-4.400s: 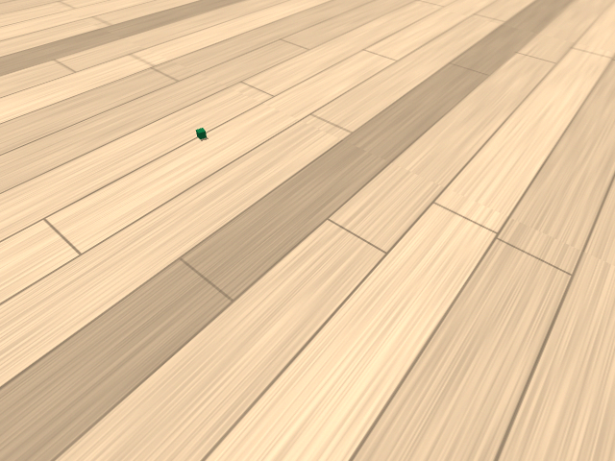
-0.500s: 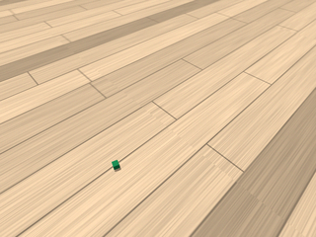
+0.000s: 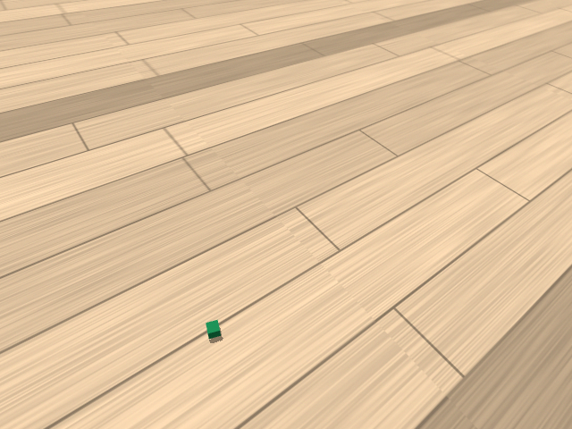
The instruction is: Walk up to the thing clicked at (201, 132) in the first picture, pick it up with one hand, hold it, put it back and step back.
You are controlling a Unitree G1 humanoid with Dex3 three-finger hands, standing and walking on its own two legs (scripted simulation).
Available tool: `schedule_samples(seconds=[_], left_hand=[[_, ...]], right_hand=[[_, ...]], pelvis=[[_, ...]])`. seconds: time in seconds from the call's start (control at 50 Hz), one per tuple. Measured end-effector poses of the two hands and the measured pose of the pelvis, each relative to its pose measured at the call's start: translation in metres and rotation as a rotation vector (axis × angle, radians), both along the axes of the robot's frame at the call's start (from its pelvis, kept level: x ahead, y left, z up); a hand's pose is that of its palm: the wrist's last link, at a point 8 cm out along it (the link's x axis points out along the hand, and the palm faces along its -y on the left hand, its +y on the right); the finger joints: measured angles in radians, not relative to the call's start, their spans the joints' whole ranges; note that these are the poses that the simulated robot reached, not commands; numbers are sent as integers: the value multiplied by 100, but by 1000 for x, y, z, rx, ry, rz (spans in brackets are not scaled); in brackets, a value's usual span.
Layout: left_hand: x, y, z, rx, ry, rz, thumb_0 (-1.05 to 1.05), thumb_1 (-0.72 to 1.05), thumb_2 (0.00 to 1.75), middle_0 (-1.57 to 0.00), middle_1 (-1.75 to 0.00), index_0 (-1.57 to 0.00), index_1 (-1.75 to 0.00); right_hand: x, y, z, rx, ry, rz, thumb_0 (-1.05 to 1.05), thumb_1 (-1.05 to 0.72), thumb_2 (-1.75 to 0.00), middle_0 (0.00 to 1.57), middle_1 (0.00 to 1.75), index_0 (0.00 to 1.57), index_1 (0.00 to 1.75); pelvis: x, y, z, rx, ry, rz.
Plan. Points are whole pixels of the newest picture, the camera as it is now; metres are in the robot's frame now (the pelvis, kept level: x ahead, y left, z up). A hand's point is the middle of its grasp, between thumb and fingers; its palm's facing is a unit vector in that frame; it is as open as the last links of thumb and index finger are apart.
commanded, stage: walk up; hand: left
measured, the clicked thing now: (213, 329) +0.62 +0.24 -0.74
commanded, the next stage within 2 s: none
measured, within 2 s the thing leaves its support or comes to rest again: neither
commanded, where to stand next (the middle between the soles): +0.21 +0.01 m, yaw -2 degrees
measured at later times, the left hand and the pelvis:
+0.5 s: hand (118, 415) +0.19 +0.25 -0.13, palm faces -0.10 -0.90 -0.43, open 7.4 cm; pelvis +0.10 -0.02 -0.01, yaw -3 degrees
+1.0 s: hand (109, 421) +0.19 +0.28 -0.16, palm faces -0.04 -0.95 -0.31, open 7.4 cm; pelvis +0.13 +0.02 +0.00, yaw -2 degrees
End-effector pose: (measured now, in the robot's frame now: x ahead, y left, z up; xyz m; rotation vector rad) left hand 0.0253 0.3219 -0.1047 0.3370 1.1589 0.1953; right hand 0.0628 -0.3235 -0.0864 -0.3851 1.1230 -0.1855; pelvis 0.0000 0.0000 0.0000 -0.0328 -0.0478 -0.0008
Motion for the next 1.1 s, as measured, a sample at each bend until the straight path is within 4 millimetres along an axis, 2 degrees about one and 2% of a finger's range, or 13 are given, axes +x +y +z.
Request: schedule_samples(seconds=[0.04,0.1,0.18,0.24,0.34,0.48,0.58,0.68,0.82,0.92,1.0,1.1], left_hand=[[14,7,-11,-7,21,-3,1,90,90,-20,-30,-20,-30],[36,8,-15,-22,51,-24,1,90,90,-20,-30,-20,-30],[72,8,-8,-38,29,-47,1,90,90,-20,-30,-20,-30],[95,6,-2,-39,10,-56,1,90,90,-20,-30,-20,-30],[126,0,8,-4,28,-88,1,90,90,-20,-30,-20,-30],[161,-23,12,73,-19,-91,1,90,90,-20,-30,-20,-30],[170,-37,23,61,-54,-84,1,90,90,-20,-30,-20,-30],[170,-32,24,54,-65,-71,1,90,90,-21,-30,-20,-30],[170,-6,-5,13,-41,-24,1,90,90,-20,-30,-20,-30],[168,-3,-15,-41,17,-9,1,90,90,-20,-30,-20,-30],[162,-1,-21,-45,61,1,1,90,90,-20,-30,-20,-30],[155,-3,-17,-40,101,11,1,90,90,-20,-30,-20,-30]], right_hand=[[14,7,4,-22,-27,-4,1,-90,-90,21,30,20,30],[27,15,12,-29,-69,-30,1,-90,-90,21,30,20,30],[30,24,20,-26,-54,-53,1,-90,-90,21,30,20,30],[30,24,18,-18,-19,-65,1,-90,-90,21,30,20,30],[37,16,3,8,16,-94,1,-90,-90,21,30,21,30],[64,-2,-40,67,53,-116,1,-90,-90,21,30,20,30],[83,2,-43,96,62,-83,1,-90,-90,21,30,20,30],[91,1,-36,76,77,-67,1,-90,-90,21,30,20,30],[86,8,-24,-4,100,-84,1,-90,-90,21,30,20,30],[85,21,-9,-23,101,-100,1,-90,-90,21,30,20,30],[101,28,-6,-15,86,-84,1,-90,-90,21,30,20,30],[128,37,-8,18,48,-66,1,-90,-90,21,30,20,30]], pelvis=[[13,7,-4,34,-6,-12],[29,15,0,15,-10,-20],[47,17,9,21,-18,-21],[59,16,12,31,-22,-25],[80,9,10,50,-19,-48],[100,-14,-7,41,-21,-58],[105,-17,0,53,-22,-50],[111,-13,3,38,-15,-41],[116,6,-5,40,-26,-25],[122,16,2,18,-12,-27],[125,18,4,15,-4,-35],[131,18,8,11,-8,-34]])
